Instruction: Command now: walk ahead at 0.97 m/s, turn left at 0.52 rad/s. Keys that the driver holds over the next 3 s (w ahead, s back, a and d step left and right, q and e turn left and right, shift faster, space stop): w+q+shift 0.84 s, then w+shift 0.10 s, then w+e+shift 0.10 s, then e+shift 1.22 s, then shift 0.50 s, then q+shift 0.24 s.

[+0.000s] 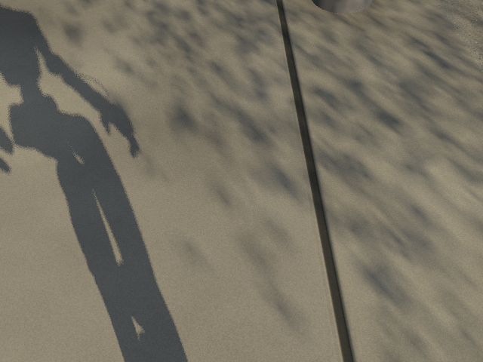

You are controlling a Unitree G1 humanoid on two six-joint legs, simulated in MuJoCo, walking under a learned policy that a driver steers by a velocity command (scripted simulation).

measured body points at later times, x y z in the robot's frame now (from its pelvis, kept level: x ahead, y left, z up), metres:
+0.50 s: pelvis +0.45 +0.01 +0.00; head +0.48 +0.03 +0.45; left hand +0.66 +0.28 -0.03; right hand +0.51 -0.27 -0.12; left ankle +0.30 +0.01 -0.73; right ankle +0.72 -0.11 -0.68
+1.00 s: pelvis +0.84 +0.19 -0.03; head +0.87 +0.23 +0.42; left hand +0.57 +0.27 -0.15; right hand +1.19 +0.30 -0.06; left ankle +0.91 +0.35 -0.72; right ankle +0.76 -0.07 -0.72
